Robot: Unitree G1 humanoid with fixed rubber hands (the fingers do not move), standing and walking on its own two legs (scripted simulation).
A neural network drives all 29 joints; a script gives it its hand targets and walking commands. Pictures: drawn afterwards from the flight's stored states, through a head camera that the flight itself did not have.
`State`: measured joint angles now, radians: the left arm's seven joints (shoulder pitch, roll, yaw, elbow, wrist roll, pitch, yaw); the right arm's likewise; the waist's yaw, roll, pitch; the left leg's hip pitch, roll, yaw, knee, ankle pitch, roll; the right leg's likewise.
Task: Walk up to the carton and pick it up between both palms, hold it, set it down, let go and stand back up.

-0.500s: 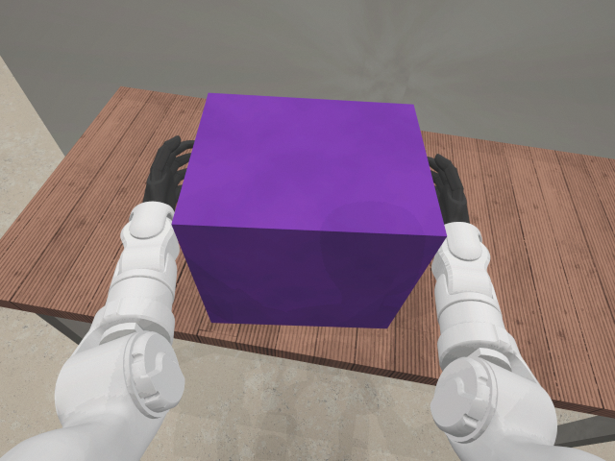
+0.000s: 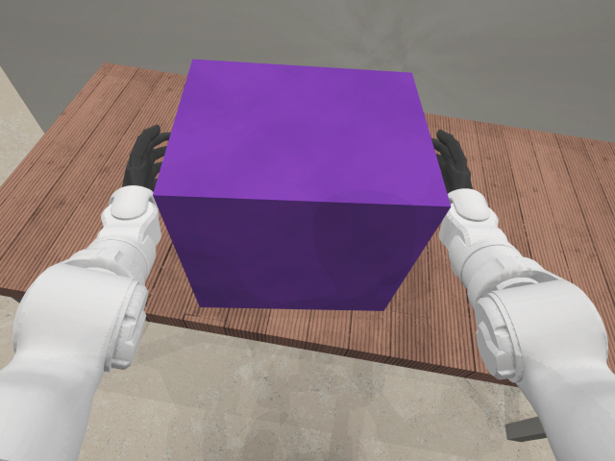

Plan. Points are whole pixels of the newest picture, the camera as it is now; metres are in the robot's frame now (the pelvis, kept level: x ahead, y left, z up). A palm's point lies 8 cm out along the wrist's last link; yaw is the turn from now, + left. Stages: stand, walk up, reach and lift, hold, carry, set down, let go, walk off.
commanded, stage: set down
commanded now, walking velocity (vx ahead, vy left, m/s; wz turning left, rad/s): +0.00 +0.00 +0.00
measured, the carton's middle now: (298, 198) +0.47 +0.03 +0.04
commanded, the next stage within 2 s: none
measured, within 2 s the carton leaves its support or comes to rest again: neither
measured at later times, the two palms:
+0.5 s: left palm (100, 160) +0.46 +0.28 +0.11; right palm (478, 173) +0.48 -0.20 +0.11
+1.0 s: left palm (61, 83) +0.47 +0.28 +0.21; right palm (559, 86) +0.49 -0.23 +0.24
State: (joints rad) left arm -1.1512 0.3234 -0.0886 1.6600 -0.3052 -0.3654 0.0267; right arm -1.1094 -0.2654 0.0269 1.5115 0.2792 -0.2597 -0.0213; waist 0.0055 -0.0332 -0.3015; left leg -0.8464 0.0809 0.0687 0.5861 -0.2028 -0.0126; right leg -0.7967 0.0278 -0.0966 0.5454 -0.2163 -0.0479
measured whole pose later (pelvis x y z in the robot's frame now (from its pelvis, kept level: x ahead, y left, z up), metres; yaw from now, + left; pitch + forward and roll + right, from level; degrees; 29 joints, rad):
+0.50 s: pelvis -0.01 +0.00 -0.01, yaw +1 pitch +29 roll -1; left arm -1.15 0.46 -0.24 1.30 -0.45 -0.13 0.00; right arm -1.11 -0.46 0.12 1.37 0.50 -0.14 0.09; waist 0.02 -0.05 -0.31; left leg -0.95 0.06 0.03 0.63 -0.19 -0.01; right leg -0.89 0.01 -0.11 0.60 -0.23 -0.04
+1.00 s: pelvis +0.00 +0.01 +0.01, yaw +1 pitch +21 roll -1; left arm -1.26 0.52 -0.21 1.14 -0.41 0.22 0.02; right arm -1.29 -0.62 0.13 1.37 0.55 0.12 0.15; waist 0.02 -0.06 -0.23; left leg -0.67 0.05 0.04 0.46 -0.15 -0.01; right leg -0.62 0.02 -0.09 0.42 -0.17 -0.03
